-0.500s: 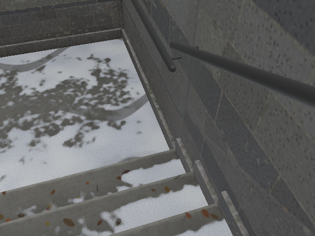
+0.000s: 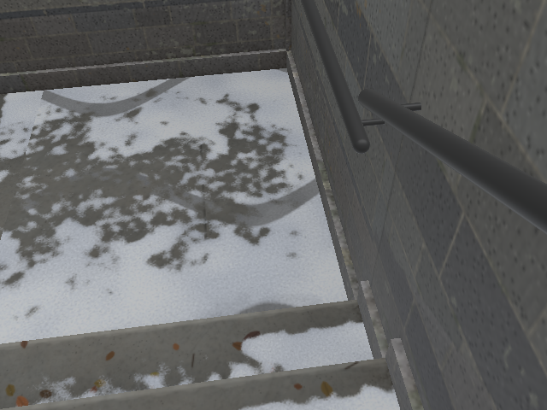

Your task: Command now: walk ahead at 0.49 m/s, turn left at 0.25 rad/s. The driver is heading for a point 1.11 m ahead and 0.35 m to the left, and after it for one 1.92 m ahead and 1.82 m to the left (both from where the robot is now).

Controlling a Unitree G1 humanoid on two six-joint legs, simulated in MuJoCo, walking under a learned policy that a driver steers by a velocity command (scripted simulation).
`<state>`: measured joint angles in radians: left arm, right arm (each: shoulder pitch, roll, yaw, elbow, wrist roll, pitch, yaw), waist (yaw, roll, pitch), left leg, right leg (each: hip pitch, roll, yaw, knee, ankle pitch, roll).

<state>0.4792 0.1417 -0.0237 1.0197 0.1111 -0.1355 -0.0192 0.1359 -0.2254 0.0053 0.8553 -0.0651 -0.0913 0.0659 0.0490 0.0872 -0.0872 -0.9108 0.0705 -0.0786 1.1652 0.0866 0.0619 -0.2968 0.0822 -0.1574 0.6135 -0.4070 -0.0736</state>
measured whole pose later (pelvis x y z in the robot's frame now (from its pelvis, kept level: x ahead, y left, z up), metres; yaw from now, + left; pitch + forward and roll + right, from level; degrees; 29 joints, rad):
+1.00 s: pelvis +0.60 +0.13 -0.31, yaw +30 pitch +3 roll -3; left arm 0.54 0.18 -0.03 0.98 0.09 -0.13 -0.04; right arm 0.18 -0.24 0.02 0.77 -0.09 -0.06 0.13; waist 0.11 0.04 -0.08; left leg -0.81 0.11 0.01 1.13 -0.03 0.02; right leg -0.23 0.06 -0.11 0.66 -0.49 -0.07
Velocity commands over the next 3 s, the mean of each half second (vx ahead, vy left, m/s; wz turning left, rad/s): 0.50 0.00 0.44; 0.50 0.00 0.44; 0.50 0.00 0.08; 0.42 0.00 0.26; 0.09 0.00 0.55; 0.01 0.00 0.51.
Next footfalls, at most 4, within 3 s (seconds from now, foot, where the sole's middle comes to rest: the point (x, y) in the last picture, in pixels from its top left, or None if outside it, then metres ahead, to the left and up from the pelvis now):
0.32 left None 0.32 0.16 -0.90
0.72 right None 0.61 0.03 -1.05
1.06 left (209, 404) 0.64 0.28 -1.05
1.42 right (249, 341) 0.93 0.19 -1.20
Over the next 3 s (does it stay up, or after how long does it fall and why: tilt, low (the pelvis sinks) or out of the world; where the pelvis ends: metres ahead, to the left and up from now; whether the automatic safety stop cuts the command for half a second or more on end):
stays up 1.20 0.50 -0.58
